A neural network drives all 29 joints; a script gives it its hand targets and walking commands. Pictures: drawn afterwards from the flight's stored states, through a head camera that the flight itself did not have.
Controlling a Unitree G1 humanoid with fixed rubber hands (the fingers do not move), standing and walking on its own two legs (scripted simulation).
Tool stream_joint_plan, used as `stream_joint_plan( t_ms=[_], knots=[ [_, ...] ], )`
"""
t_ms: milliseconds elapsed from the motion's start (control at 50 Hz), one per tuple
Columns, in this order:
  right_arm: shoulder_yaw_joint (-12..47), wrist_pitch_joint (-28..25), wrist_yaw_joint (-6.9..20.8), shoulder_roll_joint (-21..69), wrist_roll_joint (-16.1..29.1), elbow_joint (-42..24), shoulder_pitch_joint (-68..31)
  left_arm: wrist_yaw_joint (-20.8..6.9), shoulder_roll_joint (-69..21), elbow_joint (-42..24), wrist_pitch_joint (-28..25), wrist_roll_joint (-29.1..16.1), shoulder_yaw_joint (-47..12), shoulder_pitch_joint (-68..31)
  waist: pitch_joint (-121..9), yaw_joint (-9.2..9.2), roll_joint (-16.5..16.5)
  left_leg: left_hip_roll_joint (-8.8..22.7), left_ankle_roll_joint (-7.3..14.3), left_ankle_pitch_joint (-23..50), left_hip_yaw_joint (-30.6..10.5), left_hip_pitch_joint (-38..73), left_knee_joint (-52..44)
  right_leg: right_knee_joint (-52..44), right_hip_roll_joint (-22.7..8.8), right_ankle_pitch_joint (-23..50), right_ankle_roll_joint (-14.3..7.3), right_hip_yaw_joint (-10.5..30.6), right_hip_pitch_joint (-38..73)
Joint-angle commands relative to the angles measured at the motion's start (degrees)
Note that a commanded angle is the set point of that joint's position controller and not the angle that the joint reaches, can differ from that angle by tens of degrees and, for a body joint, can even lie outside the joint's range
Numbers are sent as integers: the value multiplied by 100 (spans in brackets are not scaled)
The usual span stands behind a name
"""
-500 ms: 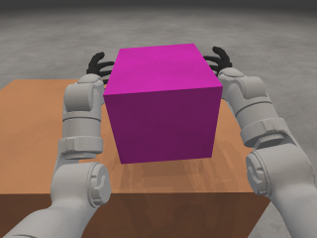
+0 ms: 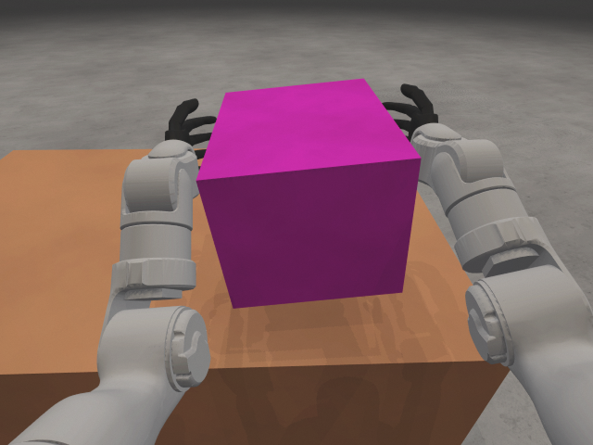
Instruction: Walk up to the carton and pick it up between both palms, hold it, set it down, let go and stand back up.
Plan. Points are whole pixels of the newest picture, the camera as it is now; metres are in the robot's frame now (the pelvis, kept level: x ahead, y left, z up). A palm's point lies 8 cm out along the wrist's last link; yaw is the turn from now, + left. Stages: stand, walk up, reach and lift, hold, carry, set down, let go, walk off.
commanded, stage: hold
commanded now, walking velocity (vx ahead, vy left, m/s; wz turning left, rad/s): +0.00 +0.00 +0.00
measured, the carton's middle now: (304, 182) +0.39 +0.00 +0.23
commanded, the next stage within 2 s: set down in 1.24 s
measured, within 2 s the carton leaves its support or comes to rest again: neither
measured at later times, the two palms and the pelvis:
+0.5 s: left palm (177, 156) +0.37 +0.15 +0.28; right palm (418, 139) +0.38 -0.15 +0.29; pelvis +0.00 +0.00 +0.00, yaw +0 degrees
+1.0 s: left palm (180, 149) +0.37 +0.15 +0.29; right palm (425, 137) +0.38 -0.15 +0.29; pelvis +0.00 +0.00 +0.00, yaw +0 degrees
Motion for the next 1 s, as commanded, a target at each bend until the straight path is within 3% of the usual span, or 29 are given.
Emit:
stream_joint_plan(
  t_ms=[0, 400, 980],
  knots=[
    [1253, -179, 746, 4639, 1224, -2718, -5878, -838, -3785, -1402, -704, -1157, -2718, -5750, -2971, -49, 261, -432, -184, 1764, 105, 1307, -171, -148, 392, 1283, 272, 30, 720],
    [1218, -78, 673, 4604, 1213, -2800, -5840, -947, -3699, -1406, -609, -1100, -2681, -5632, -2857, -86, 270, -426, -219, 1936, 111, 1322, -145, -141, 358, 1600, 320, 64, 897],
    [926, -110, 786, 4575, 1074, -2244, -6166, -886, -3629, -736, -801, -1181, -2305, -6072, -2826, 21, 163, -439, -135, 1200, 155, 1084, -329, -234, 336, 877, 277, 84, 578]
  ],
)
